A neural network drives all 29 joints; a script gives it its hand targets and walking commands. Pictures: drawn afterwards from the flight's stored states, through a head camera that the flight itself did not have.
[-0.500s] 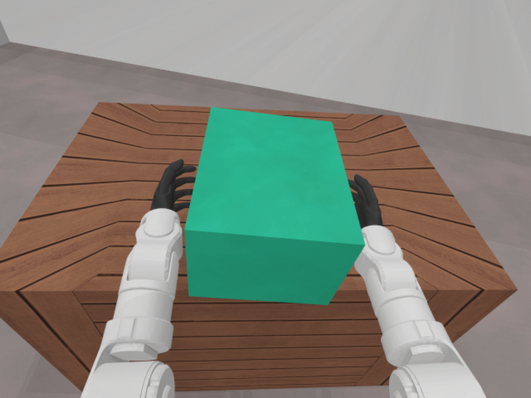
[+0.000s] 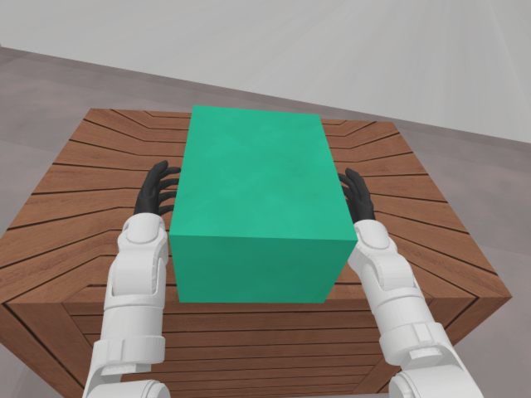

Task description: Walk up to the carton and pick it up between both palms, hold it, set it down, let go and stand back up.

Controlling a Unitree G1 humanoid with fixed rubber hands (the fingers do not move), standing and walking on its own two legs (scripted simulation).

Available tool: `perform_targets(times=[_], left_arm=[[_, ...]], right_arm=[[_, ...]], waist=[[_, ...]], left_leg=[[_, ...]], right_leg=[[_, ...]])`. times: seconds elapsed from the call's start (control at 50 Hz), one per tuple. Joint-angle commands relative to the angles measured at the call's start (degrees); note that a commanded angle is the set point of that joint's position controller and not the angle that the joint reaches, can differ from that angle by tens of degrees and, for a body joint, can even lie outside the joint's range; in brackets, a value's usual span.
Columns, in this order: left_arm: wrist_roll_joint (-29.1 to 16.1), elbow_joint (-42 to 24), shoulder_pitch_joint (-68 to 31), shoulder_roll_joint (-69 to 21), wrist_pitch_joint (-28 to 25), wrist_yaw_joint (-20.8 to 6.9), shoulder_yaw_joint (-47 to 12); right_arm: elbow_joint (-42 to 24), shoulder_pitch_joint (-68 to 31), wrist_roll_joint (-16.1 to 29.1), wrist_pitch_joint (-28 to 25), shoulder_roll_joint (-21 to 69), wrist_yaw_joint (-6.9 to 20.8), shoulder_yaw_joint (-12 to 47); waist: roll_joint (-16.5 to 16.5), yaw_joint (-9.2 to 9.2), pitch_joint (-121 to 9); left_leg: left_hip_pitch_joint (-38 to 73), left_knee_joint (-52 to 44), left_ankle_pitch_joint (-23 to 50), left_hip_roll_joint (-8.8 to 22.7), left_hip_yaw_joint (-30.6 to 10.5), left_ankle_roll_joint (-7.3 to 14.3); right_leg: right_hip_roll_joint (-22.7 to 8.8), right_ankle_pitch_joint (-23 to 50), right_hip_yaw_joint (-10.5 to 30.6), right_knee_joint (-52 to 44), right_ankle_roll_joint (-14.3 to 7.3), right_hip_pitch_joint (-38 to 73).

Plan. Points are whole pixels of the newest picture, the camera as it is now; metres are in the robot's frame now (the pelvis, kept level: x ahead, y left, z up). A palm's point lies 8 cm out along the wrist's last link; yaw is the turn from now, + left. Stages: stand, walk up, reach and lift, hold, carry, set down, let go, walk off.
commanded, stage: reach and lift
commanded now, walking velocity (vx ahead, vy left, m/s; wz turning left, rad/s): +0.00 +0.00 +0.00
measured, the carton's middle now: (255, 199) +0.41 +0.00 +0.11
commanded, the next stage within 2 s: hold in 0.52 s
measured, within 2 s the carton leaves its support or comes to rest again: neither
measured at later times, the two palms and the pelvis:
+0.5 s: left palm (146, 201) +0.35 +0.16 +0.16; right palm (364, 208) +0.34 -0.16 +0.15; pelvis -0.02 +0.00 +0.00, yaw -1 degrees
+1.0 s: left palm (138, 200) +0.34 +0.16 +0.17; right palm (361, 206) +0.34 -0.15 +0.16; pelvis -0.02 +0.00 +0.00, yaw -1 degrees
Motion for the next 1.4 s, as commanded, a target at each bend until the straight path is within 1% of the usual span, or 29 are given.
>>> perform_targets(times=[0.0, 0.06, 0.08, 0.12, 0.18, 0.22, 0.24, 0.28, 0.3, 0.36, 0.42, 0.46, 0.52, 0.58, 0.6, 0.62, 0.64, 0.74, 0.76, 0.78, 0.8, 0.88, 0.96, 1.08, 1.14, 1.22, 1.24, 1.28, 1.38], left_arm=[[-9.5, -11.9, -39.9, -33.7, -4.0, -8.2, -36.0], [-10.3, -13.9, -38.1, -34.2, -3.5, -7.8, -37.4], [-9.6, -11.7, -37.3, -32.9, -3.0, -8.0, -35.3], [-8.4, -10.5, -35.8, -32.0, -1.7, -8.9, -32.4], [-6.4, -5.8, -37.6, -30.8, -0.6, -10.4, -27.8], [-7.5, -7.7, -42.1, -31.4, -0.9, -10.4, -28.5], [-7.0, -5.6, -43.1, -31.5, -0.9, -10.2, -28.0], [-7.6, -5.0, -44.4, -32.7, -1.0, -9.9, -28.7], [-8.2, -7.3, -45.9, -33.2, -1.3, -9.6, -30.0], [-9.1, -9.1, -46.4, -33.5, -1.6, -8.8, -32.2], [-8.1, -7.0, -46.5, -32.6, -1.4, -8.6, -30.7], [-7.1, -3.5, -45.5, -31.9, -0.9, -9.2, -28.3], [-5.4, -1.0, -42.5, -30.5, 0.2, -10.7, -25.1], [-7.4, -9.1, -45.7, -32.3, -0.4, -10.4, -28.5], [-8.3, -11.5, -45.7, -33.0, -0.4, -10.0, -30.6], [-9.7, -12.1, -44.8, -33.0, -0.2, -9.7, -31.5], [-9.8, -12.5, -44.4, -32.9, -0.1, -9.3, -32.0], [-9.1, -11.1, -47.1, -32.6, 1.5, -8.8, -31.1], [-7.6, -6.4, -47.0, -31.9, 2.2, -8.8, -29.1], [-6.7, -6.8, -46.4, -32.3, 2.7, -9.1, -27.8], [-7.3, -9.2, -47.3, -32.6, 2.8, -9.3, -28.9], [-7.6, -8.3, -49.4, -32.7, 3.1, -9.4, -29.2], [-6.9, -4.2, -48.9, -32.8, 3.1, -9.4, -27.6], [-8.0, -7.6, -48.6, -32.9, 2.4, -8.7, -29.2], [-7.3, -9.9, -43.8, -31.5, 2.5, -9.6, -27.7], [-6.5, -12.5, -43.0, -30.2, 3.5, -10.7, -27.2], [-7.4, -14.5, -44.5, -30.4, 3.2, -10.6, -28.4], [-6.0, -11.4, -41.9, -29.4, 4.1, -10.8, -26.8], [-8.4, -15.1, -48.2, -31.0, 3.6, -10.5, -30.6]], right_arm=[[-25.7, -44.9, 4.2, -5.4, 34.7, 4.9, 23.0], [-29.6, -45.1, 5.3, -4.9, 34.6, 4.7, 25.0], [-29.4, -46.2, 5.1, -4.4, 34.5, 4.6, 25.6], [-27.6, -45.8, 4.7, -3.2, 33.7, 4.3, 25.8], [-24.8, -49.4, 3.3, -2.7, 34.8, 4.5, 24.2], [-25.7, -52.7, 3.2, -3.4, 35.8, 4.8, 23.4], [-22.4, -52.3, 2.9, -3.2, 36.0, 5.1, 21.9], [-22.6, -53.7, 2.5, -4.0, 35.9, 5.5, 20.7], [-21.2, -52.5, 2.4, -4.2, 35.6, 5.8, 19.9], [-21.4, -51.5, 2.9, -4.8, 34.9, 5.8, 19.2], [-17.8, -50.8, 1.7, -4.3, 34.4, 5.8, 17.7], [-16.2, -51.5, 0.8, -4.1, 34.0, 5.9, 16.5], [-16.5, -52.2, 0.9, -3.8, 33.7, 5.3, 16.9], [-21.2, -53.7, 4.7, -3.9, 35.6, 4.4, 21.5], [-22.8, -53.4, 5.8, -3.9, 35.8, 4.2, 22.5], [-27.1, -55.3, 6.9, -4.1, 36.1, 4.1, 24.6], [-26.5, -54.1, 7.3, -3.6, 35.9, 3.9, 24.7], [-22.6, -54.5, 5.1, -1.8, 34.5, 5.4, 20.4], [-18.4, -54.1, 3.2, -1.2, 33.6, 6.0, 17.2], [-16.1, -52.5, 2.5, -0.9, 33.9, 6.5, 16.6], [-18.6, -53.4, 3.1, -1.5, 34.4, 6.6, 17.2], [-19.2, -56.7, 3.2, -1.6, 34.4, 6.5, 16.2], [-16.8, -57.0, 1.3, -1.6, 34.4, 6.9, 14.2], [-19.1, -56.8, 3.3, -2.3, 34.5, 6.5, 17.2], [-22.5, -54.8, 5.4, -2.0, 34.8, 5.1, 21.5], [-23.5, -52.9, 7.4, -0.6, 35.1, 3.7, 23.8], [-24.3, -52.6, 7.6, -0.5, 35.2, 3.8, 23.6], [-24.2, -52.5, 7.1, -0.1, 34.8, 3.7, 23.4], [-24.2, -52.7, 5.8, 0.5, 35.6, 4.4, 20.6]], waist=[[6.0, -1.64, -25.4], [5.7, -0.78, -27.9], [3.5, 0.43, -26.2], [0.7, 0.89, -23.4], [-1.8, 3.13, -18.8], [-0.7, 3.26, -23.3], [0.9, 3.07, -20.5], [2.0, 2.49, -23.8], [4.3, 1.29, -26.2], [7.0, -0.08, -29.4], [6.7, -0.34, -26.1], [4.5, -0.2, -22.3], [2.1, 0.49, -20.5], [3.9, 0.61, -27.4], [4.8, -0.04, -29.2], [4.0, 0.95, -31.8], [4.2, 0.56, -30.1], [3.9, 0.7, -24.1], [4.2, 0.73, -17.2], [3.5, 0.62, -17.0], [4.2, 0.75, -20.8], [6.0, 0.51, -22.7], [4.6, 0.17, -22.6], [5.4, 0.24, -28.4], [2.5, 1.37, -28.1], [3.3, 1.56, -25.6], [3.8, 1.23, -26.2], [1.9, 1.84, -22.2], [4.7, -0.06, -23.3]], left_leg=[[16.5, 2.3, 22.7, -2.6, -1.4, -3.4], [16.9, 2.8, 24.7, -2.3, -1.8, -3.5], [14.8, 2.0, 21.6, -2.5, -1.3, -2.4], [13.1, 0.5, 18.8, -2.5, -0.8, -1.1], [9.0, -2.1, 11.0, -2.9, 0.6, 0.9], [9.4, -2.3, 9.7, -2.7, 0.9, 1.0], [9.1, -2.6, 8.5, -2.6, 0.9, 1.0], [11.4, -1.9, 9.1, -2.4, 0.9, 0.7], [13.0, -1.3, 10.3, -2.3, 0.7, -0.1], [17.0, 0.5, 15.7, -2.1, 0.2, -1.7], [16.1, 0.0, 13.7, -2.3, 0.3, -1.4], [13.8, -1.1, 10.9, -2.3, 0.6, -0.5], [10.8, -1.7, 9.8, -2.8, 1.1, 0.5], [13.3, 0.9, 19.6, -3.0, 0.5, -1.0], [15.0, 2.0, 23.0, -2.8, 0.0, -1.9], [15.5, 2.8, 24.0, -3.0, 0.0, -1.5], [15.6, 2.9, 24.8, -2.7, -0.4, -1.8], [13.7, -1.1, 12.3, -1.6, 0.1, -0.7], [11.4, -3.1, 6.8, -1.3, 0.4, -0.2], [11.4, -3.8, 6.0, -1.2, 0.9, 0.3], [12.0, -3.3, 7.8, -1.3, 0.9, 0.1], [11.9, -2.5, 7.9, -1.6, 0.8, -0.5], [12.1, -3.0, 5.6, -1.4, 1.0, 0.2], [16.2, -0.2, 13.5, -1.7, 0.6, -0.6], [15.9, 1.3, 21.3, -2.3, 0.7, -0.3], [13.7, 1.1, 21.6, -3.0, 0.8, -0.6], [14.1, 1.0, 21.8, -2.9, 0.6, -1.1], [13.1, 0.2, 18.4, -3.0, 1.0, -0.1], [13.9, -1.0, 13.8, -2.4, 0.8, -0.8]], right_leg=[[2.6, 23.3, 0.4, -0.1, 3.2, -1.6], [2.9, 25.3, 0.5, 0.4, 3.1, -0.8], [2.6, 23.8, 0.9, 0.0, 3.4, -0.2], [2.3, 23.7, 1.2, -0.2, 3.8, 1.1], [1.5, 18.4, 1.7, -1.0, 4.4, 0.8], [1.5, 15.9, 1.8, -1.0, 4.0, 0.9], [1.3, 13.1, 1.9, -1.6, 3.5, -0.9], [1.4, 12.1, 1.5, -1.8, 3.2, -2.5], [1.4, 11.9, 1.1, -1.6, 2.8, -2.8], [1.8, 15.8, 0.7, -1.1, 2.7, -3.5], [1.5, 13.5, 0.3, -1.4, 3.1, -4.5], [1.1, 11.9, 0.4, -2.0, 3.4, -4.5], [0.8, 15.4, 0.9, -1.3, 4.2, 0.3], [1.9, 24.1, 0.8, 0.6, 4.4, 4.1], [2.5, 25.6, 0.4, 0.9, 4.3, 4.0], [2.6, 26.2, 0.7, 0.7, 4.2, 4.2], [2.8, 26.0, 0.6, 0.7, 3.9, 3.1], [2.7, 7.7, 0.1, -2.1, 2.3, -3.9], [2.2, 2.0, 0.1, -3.5, 1.9, -6.6], [2.0, 2.1, 0.2, -3.4, 2.0, -5.4], [2.1, 4.6, 0.3, -2.7, 2.2, -4.0], [1.7, 4.7, 0.4, -2.5, 2.4, -3.6], [1.6, 2.8, 0.2, -2.9, 2.4, -4.8], [2.2, 9.5, -0.1, -1.6, 2.5, -3.3], [2.5, 20.8, 0.5, -0.3, 3.8, 1.9], [2.1, 24.8, 1.1, 0.4, 4.3, 5.2], [2.4, 23.7, 0.9, 0.5, 4.2, 4.1], [2.1, 20.7, 1.3, -1.1, 4.0, 2.8], [1.9, 13.4, 0.7, -1.5, 3.5, -1.0]])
